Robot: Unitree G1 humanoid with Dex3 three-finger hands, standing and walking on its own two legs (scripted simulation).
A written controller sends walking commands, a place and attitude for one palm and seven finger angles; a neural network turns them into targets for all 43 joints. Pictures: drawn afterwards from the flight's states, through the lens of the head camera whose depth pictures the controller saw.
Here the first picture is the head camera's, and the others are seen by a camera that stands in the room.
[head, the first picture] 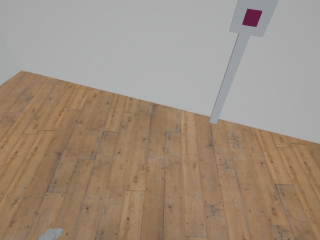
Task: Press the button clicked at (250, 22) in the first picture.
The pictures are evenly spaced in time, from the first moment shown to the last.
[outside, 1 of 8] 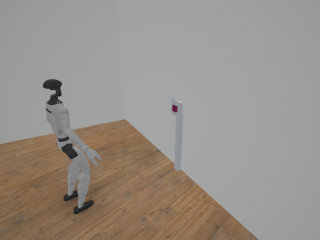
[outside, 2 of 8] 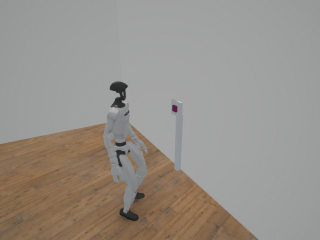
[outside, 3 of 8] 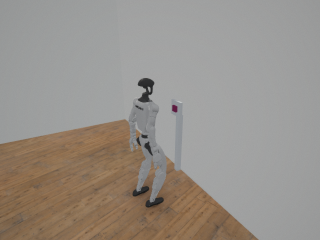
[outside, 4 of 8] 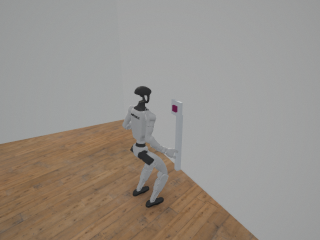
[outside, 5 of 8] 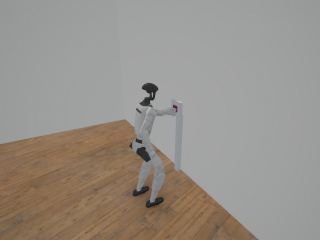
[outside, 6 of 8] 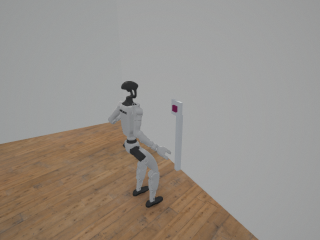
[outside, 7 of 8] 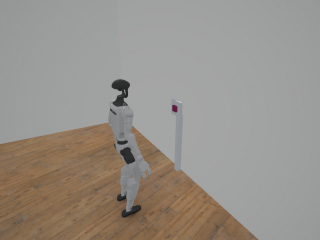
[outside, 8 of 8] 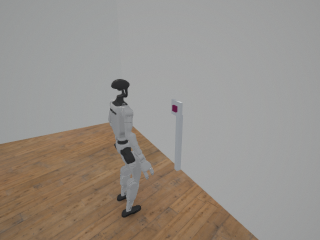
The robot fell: no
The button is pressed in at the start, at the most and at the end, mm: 0 10 0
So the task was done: yes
